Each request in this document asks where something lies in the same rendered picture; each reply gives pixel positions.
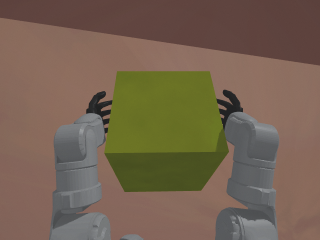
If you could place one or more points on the robot left forearm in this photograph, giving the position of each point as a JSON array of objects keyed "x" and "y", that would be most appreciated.
[{"x": 76, "y": 159}]

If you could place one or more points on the robot right forearm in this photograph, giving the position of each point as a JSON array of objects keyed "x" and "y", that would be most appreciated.
[{"x": 255, "y": 154}]

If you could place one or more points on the left robot upper arm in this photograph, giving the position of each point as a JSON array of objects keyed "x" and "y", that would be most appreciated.
[{"x": 82, "y": 226}]

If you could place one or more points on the right robot hand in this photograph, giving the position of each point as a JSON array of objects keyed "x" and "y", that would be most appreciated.
[{"x": 231, "y": 108}]

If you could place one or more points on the right robot upper arm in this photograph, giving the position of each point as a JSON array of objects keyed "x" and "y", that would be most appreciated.
[{"x": 244, "y": 224}]

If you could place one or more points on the left robot hand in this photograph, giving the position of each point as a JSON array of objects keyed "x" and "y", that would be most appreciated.
[{"x": 95, "y": 107}]

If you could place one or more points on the carton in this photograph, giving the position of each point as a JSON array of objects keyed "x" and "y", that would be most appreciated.
[{"x": 165, "y": 131}]

